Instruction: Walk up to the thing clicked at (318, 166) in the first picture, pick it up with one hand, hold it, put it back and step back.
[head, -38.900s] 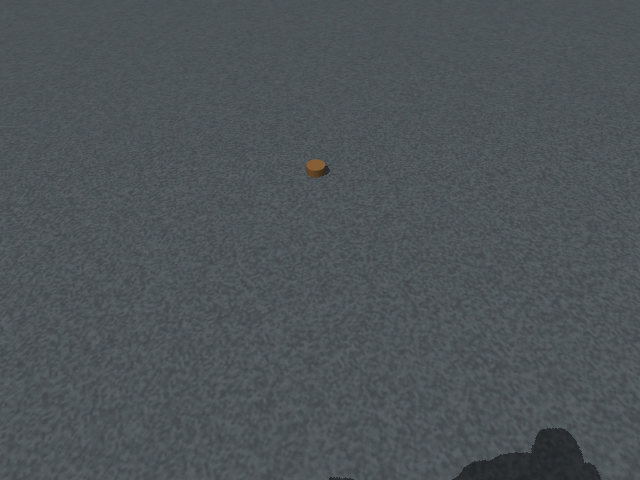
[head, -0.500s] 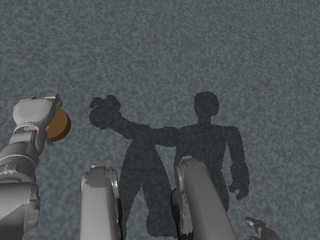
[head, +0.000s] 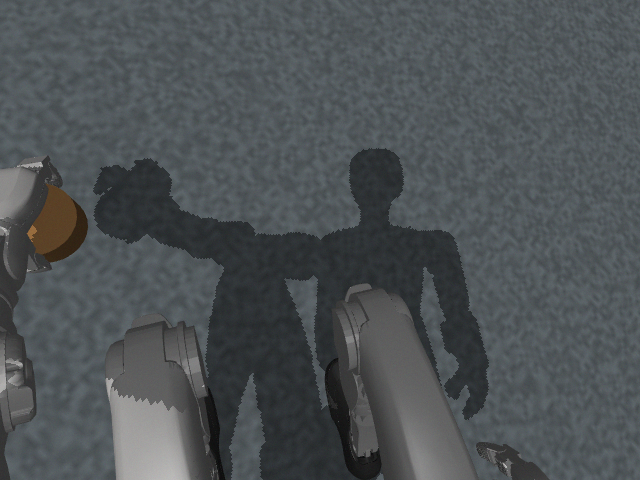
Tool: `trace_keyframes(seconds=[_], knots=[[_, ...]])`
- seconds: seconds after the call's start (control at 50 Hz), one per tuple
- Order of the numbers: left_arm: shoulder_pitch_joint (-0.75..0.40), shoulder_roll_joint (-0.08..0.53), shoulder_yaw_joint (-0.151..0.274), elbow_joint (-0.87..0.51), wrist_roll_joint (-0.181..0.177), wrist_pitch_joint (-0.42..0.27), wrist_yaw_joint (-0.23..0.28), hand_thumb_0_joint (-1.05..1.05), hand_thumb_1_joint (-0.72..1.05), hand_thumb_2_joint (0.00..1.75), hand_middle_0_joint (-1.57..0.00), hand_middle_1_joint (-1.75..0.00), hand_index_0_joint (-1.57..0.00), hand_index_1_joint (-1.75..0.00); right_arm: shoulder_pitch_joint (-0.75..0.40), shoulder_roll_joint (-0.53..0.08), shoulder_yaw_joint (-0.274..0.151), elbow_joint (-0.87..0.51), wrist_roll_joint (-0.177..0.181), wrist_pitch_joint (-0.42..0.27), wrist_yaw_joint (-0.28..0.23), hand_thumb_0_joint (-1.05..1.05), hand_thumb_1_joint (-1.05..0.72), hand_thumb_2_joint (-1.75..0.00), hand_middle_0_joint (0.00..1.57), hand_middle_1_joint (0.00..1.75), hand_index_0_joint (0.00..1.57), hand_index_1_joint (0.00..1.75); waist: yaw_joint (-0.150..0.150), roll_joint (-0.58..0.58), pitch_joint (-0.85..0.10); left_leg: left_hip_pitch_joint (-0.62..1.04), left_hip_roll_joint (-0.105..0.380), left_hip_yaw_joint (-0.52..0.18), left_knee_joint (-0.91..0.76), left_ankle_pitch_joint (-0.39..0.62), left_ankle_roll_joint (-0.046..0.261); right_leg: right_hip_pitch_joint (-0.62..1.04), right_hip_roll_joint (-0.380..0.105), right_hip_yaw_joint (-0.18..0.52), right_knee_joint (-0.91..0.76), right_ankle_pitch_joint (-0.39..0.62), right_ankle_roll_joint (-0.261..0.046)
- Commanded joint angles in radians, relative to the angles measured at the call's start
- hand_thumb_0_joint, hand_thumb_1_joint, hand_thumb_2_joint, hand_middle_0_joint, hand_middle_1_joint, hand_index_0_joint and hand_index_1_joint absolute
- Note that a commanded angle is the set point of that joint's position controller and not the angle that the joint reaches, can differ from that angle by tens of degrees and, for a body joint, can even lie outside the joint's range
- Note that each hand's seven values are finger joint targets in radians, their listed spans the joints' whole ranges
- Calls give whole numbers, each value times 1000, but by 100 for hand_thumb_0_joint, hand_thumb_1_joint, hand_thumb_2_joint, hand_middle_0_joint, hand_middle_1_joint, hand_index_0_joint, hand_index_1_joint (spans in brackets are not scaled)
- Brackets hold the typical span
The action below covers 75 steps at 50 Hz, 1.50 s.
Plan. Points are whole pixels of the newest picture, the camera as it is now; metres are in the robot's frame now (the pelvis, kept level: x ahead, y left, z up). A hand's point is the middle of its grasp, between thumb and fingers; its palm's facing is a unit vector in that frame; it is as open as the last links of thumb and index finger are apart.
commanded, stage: crouch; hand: left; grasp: from above
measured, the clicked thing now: (41, 223) +0.45 +0.32 -0.20
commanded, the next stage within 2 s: lower in 0.30 s
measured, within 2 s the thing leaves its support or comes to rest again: rests again in 1.64 s
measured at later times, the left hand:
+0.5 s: hand (37, 228) +0.45 +0.33 -0.22, palm faces -0.46 -0.08 -0.88, open 12.0 cm
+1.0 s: hand (58, 235) +0.45 +0.33 -0.28, palm faces -0.46 -0.10 -0.88, open 11.9 cm
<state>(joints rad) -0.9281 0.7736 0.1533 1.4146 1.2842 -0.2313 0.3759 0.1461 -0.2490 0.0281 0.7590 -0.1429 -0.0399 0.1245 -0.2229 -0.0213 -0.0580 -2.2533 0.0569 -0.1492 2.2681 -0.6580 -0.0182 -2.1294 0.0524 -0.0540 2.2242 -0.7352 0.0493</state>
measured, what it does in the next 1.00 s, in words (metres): lowers itself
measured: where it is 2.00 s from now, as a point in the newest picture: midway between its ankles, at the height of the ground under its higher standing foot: (282, 450)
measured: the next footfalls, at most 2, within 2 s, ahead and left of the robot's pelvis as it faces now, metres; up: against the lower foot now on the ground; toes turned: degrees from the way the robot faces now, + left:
none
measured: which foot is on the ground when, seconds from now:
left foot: down 0.00-1.00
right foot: down 0.00-1.00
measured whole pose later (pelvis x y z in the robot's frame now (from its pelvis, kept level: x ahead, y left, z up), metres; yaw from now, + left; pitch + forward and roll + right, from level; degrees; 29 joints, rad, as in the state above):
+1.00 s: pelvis +0.00 +0.00 -0.07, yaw -5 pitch +31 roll -11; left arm -0.97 0.94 0.19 1.56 1.31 -0.26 0.48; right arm 0.06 -0.27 0.16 0.74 -0.21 -0.06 0.15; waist -0.28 -0.11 0.07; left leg -2.39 0.05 -0.24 2.51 -0.69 -0.03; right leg -2.24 0.09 -0.11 2.42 -0.75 0.06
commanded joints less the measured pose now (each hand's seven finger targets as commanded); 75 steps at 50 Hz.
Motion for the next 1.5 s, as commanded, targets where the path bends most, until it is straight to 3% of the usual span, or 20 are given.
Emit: trace_keyframes(seconds=[0.0, 0.02, 0.04, 0.06, 0.1, 0.24, 0.36, 0.52, 0.62, 0.64, 0.7, 0.78, 0.9, 0.92, 1.0, 1.08, 1.12, 1.14, 1.18, 1.48], knots=[[-334, 347, 64, -151, -2, -16, 59, 0, 41, 99, -71, -107, -77, -102, 200, -253, -67, -14, -8, -4, -7, 0, -90, -90, 20, 30, 20, 30, 24, 334, -730, 606, -20, 94, -180, 194, 38, 264, 15, -92, -221, 278, -76], [-316, 324, 55, -133, -7, -12, 61, 0, 39, 98, -71, -106, -76, -100, 194, -245, -65, -13, -8, -2, -7, 0, -90, -90, 20, 30, 20, 30, 33, 332, -719, 608, -18, 92, -180, 188, 38, 244, 16, -93, -217, 270, -79], [-327, 326, 49, -126, -3, -11, 60, 0, 40, 99, -70, -108, -76, -103, 197, -252, -61, -12, -12, -3, -4, 0, -90, -90, 20, 30, 20, 30, 14, 336, -702, 584, -20, 91, -172, 173, 38, 237, 15, -99, -208, 259, -78], [-336, 316, 46, -134, -11, -11, 61, 0, 40, 99, -71, -106, -76, -101, 192, -254, -61, -9, -13, -3, -5, 0, -90, -90, 20, 30, 20, 30, 19, 349, -687, 597, -17, 84, -176, 164, 34, 209, 11, -101, -198, 252, -80], [-362, 356, 56, -147, -6, -11, 66, 0, 38, 98, -71, -105, -75, -100, 186, -259, -54, -9, -14, 0, -8, 0, -90, -90, 20, 30, 20, 30, 21, 363, -718, 596, -17, 83, -160, 163, 34, 208, 19, -107, -187, 252, -81], [-383, 360, 40, -118, -9, -15, 64, 0, 39, 101, -71, -106, -76, -101, 180, -265, -37, -2, -20, -2, -9, 0, -90, -90, 20, 30, 20, 30, -2, 360, -673, 545, -15, 73, -129, 136, 33, 176, 21, -120, -151, 240, -80], [-343, 382, 52, -103, -14, -13, 56, 0, 43, 105, -75, -108, -79, -104, 175, -269, -19, -5, -25, 0, -5, 0, -91, -90, 20, 30, 20, 30, 5, 353, -666, 523, -14, 82, -88, 188, 36, 212, 25, -120, -137, 289, -71], [-339, 395, 40, -50, -23, -34, 53, 0, 40, 101, -74, -107, -78, -103, 155, -277, 7, -9, -38, 5, 0, 0, -90, -90, 20, 30, 20, 30, -20, 308, -625, 445, -9, 72, -28, 196, 44, 226, 38, -129, -111, 309, -63], [-330, 451, 70, -45, -7, -55, 79, 0, 44, 100, -76, -107, -80, -103, 139, -287, 23, -16, -47, 5, 1, 0, -90, -90, 20, 30, 20, 30, -11, 328, -626, 436, -7, 65, -12, 187, 40, 238, 45, -138, -92, 301, -64], [-347, 461, 77, -64, -6, -59, 88, 0, 44, 99, -76, -106, -81, -102, 137, -292, 27, -18, -52, 6, 2, 0, -90, -90, 20, 30, 20, 30, -20, 337, -630, 436, -7, 64, -8, 190, 40, 248, 44, -142, -88, 305, -63], [-337, 465, 85, -58, 2, -61, 109, 0, 46, 99, -77, -107, -81, -102, 122, -296, 29, -16, -57, 2, 2, 0, -90, -90, 20, 30, 20, 30, -16, 373, -631, 472, -5, 58, -4, 190, 36, 210, 47, -149, -71, 299, -67], [-337, 471, 92, -69, 11, -53, 132, 0, 46, 101, -78, -105, -82, -101, 121, -306, 29, -12, -64, -6, 6, 0, -90, -90, 20, 30, 20, 30, -32, 404, -622, 492, -1, 50, 3, 205, 29, 191, 47, -163, -49, 311, -69], [-333, 444, 54, -5, 15, -32, 148, 0, 43, 103, -76, -102, -79, -99, 117, -308, 47, -13, -68, -23, 15, 0, -89, -89, 20, 30, 20, 30, -53, 410, -563, 468, 3, 40, 18, 200, 28, 163, 54, -172, -38, 313, -71], [-335, 460, 70, -12, 13, -31, 153, 0, 44, 103, -77, -102, -80, -99, 120, -315, 49, -15, -71, -25, 17, 0, -89, -89, 20, 30, 20, 30, -53, 403, -579, 477, 1, 39, 15, 207, 28, 172, 54, -175, -40, 318, -69], [-326, 458, 59, 20, 9, -25, 158, 0, 46, 103, -77, -104, -81, -100, 123, -320, 62, -17, -74, -39, 25, 0, -89, -89, 20, 30, 20, 30, -66, 413, -559, 482, 4, 30, 23, 226, 25, 177, 56, -184, -24, 334, -70], [-311, 483, 69, 34, -4, -30, 173, 0, 46, 103, -79, -102, -82, -99, 111, -325, 83, -22, -81, -46, 29, 0, -89, -89, 20, 30, 20, 30, -62, 394, -574, 455, 8, 30, 39, 240, 30, 233, 62, -182, -34, 363, -61], [-312, 501, 81, 37, -4, -32, 179, 0, 48, 103, -79, -104, -82, -100, 113, -331, 87, -29, -90, -53, 32, 0, -89, -89, 20, 30, 20, 30, -74, 395, -558, 448, 11, 28, 50, 233, 31, 232, 63, -186, -36, 359, -59], [-310, 506, 80, 41, -7, -33, 184, 0, 46, 102, -79, -102, -82, -98, 102, -331, 93, -29, -88, -53, 30, 0, -89, -89, 20, 30, 20, 30, -63, 395, -547, 439, 11, 28, 42, 216, 30, 221, 65, -187, -36, 339, -63], [-322, 509, 78, 37, -5, -37, 189, 0, 48, 104, -81, -101, -83, -98, 99, -338, 95, -31, -91, -60, 32, 0, -89, -89, 20, 30, 20, 30, -81, 408, -545, 451, 13, 23, 46, 211, 27, 220, 66, -194, -32, 335, -63], [-298, 532, 47, 112, -5, -25, 228, 0, 46, 99, -80, -96, -83, -93, 63, -360, 138, -49, -116, -91, 41, 0, -89, -90, 20, 30, 20, 30, -102, 402, -492, 416, 24, 2, 59, 181, 27, 230, 82, -211, -24, 326, -60]])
